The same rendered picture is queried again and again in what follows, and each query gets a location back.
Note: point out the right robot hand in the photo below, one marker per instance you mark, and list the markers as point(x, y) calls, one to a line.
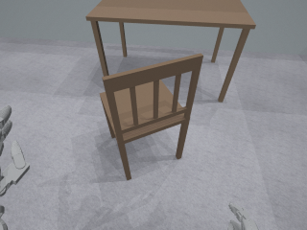
point(243, 216)

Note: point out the chair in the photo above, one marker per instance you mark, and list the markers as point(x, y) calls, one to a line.
point(137, 103)

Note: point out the left robot hand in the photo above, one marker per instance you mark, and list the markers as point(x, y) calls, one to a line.
point(16, 170)

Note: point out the table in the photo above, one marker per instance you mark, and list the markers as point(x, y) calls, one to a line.
point(198, 13)

